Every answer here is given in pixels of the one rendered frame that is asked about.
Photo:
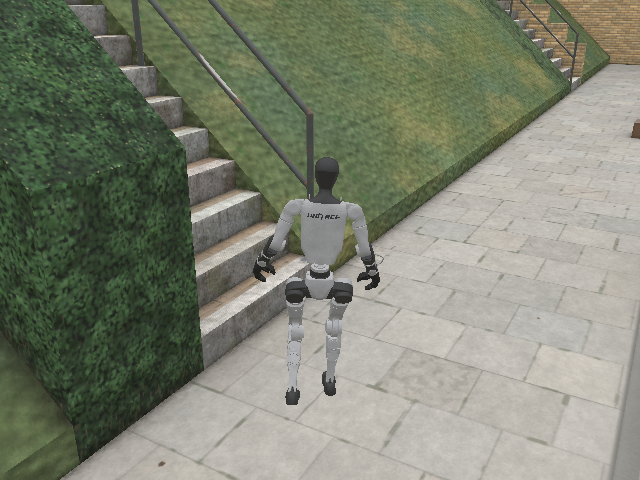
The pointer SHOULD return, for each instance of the stairs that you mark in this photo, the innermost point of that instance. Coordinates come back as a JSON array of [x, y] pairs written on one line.
[[227, 226], [540, 43]]

